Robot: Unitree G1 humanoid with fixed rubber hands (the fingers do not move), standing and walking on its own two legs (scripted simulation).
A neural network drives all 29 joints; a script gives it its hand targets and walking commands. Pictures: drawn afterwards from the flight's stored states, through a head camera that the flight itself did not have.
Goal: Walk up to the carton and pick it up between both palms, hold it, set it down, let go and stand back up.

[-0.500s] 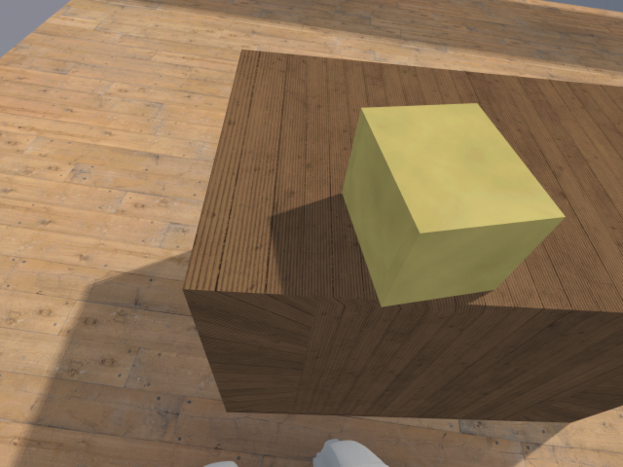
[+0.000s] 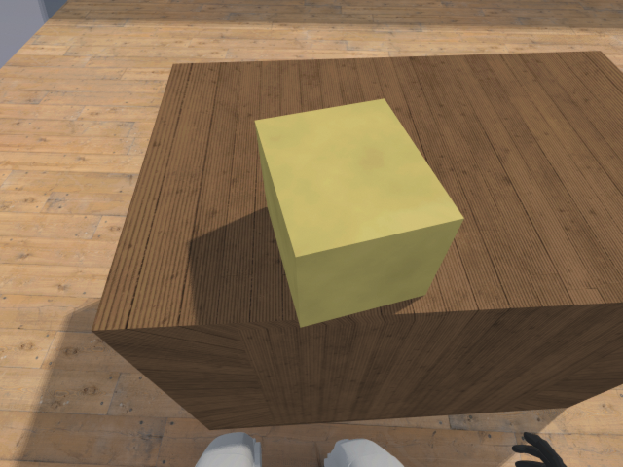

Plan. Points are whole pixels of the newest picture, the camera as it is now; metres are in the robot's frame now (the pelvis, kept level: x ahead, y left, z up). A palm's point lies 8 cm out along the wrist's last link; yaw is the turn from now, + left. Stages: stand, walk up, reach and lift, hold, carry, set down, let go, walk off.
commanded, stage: walk up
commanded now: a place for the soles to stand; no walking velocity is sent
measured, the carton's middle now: (343, 210) +0.42 -0.05 +0.07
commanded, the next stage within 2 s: none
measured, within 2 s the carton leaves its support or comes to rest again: neither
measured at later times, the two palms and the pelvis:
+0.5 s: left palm out of the picture +0.08 +0.35 -0.13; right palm out of the picture +0.08 -0.23 -0.09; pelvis +0.00 +0.07 +0.00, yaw +0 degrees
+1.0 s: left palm out of the picture +0.01 +0.31 -0.12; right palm out of the picture +0.04 -0.31 -0.12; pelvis -0.05 +0.01 -0.01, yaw +0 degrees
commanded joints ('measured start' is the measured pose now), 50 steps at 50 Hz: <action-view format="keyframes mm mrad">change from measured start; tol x32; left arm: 1 87 259 83 -18 -20 -31 46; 50 -72 301 95 -84 -12 11 19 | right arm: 1 -83 -201 -55 -70 15 -16 6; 50 104 -188 -50 -17 8 -58 10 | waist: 1 38 -125 -134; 31 40 212 -185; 34 54 -171 -173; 50 -31 -159 -340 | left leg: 1 -172 3 -244 -144 -1 31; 6 -87 -25 -205 -288 -45 43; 10 526 294 -432 -600 729 183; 15 454 319 -387 -532 1107 92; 29 13 350 -320 -624 425 236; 35 -257 -70 -96 10 -175 41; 50 76 -81 -153 -429 35 39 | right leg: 1 130 -234 579 -456 517 -73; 8 -11 -177 346 -180 779 -120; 10 -304 21 14 248 156 12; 30 -155 -111 -162 124 18 26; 36 -181 -358 766 -631 -218 -202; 50 47 -217 468 -286 570 -167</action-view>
